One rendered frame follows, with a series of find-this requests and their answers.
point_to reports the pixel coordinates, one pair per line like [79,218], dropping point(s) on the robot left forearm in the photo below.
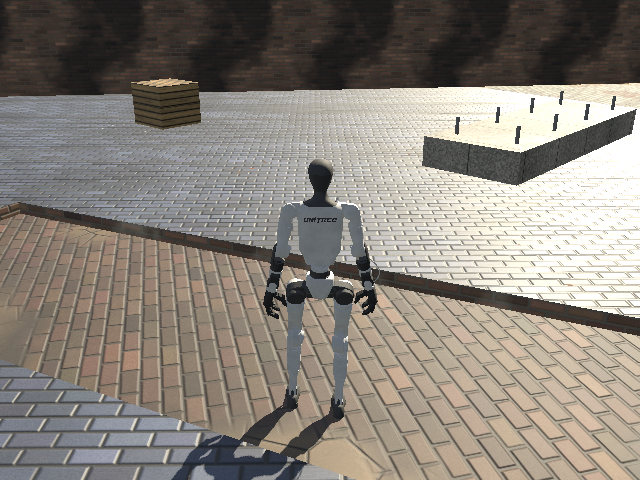
[275,272]

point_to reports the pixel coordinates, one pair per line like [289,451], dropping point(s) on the robot right forearm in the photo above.
[365,271]

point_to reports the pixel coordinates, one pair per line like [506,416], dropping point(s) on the robot left shin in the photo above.
[293,363]

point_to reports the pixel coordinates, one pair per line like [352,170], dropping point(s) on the robot right shin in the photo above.
[340,363]

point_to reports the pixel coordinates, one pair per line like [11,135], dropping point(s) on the robot left upper arm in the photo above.
[288,212]

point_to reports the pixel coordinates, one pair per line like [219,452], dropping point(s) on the right robot hand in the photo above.
[371,301]

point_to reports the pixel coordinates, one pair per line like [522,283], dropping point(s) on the robot shin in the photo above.
[340,363]
[293,363]

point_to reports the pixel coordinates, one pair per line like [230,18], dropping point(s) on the robot right upper arm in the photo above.
[352,213]

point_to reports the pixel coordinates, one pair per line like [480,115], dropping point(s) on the left robot hand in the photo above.
[269,303]

